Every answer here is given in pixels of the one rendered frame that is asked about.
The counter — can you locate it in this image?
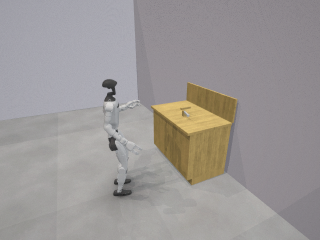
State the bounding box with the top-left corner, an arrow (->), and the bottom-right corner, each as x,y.
151,82 -> 238,185

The right robot hand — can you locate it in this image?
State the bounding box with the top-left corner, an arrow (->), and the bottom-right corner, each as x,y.
125,141 -> 143,155

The robot right thigh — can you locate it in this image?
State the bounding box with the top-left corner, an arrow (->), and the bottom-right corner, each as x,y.
109,138 -> 128,171

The robot torso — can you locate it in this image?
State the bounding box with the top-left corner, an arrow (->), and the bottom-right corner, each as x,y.
103,99 -> 120,143

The left robot hand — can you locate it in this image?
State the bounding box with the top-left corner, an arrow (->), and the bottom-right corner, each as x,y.
126,100 -> 141,109

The robot left forearm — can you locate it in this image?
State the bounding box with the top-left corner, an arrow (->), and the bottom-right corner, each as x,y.
119,104 -> 127,112

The robot right forearm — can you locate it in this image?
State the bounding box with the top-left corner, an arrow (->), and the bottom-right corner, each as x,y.
105,125 -> 128,145

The robot right upper arm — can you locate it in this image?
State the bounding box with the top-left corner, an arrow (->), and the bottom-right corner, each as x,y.
103,102 -> 114,130

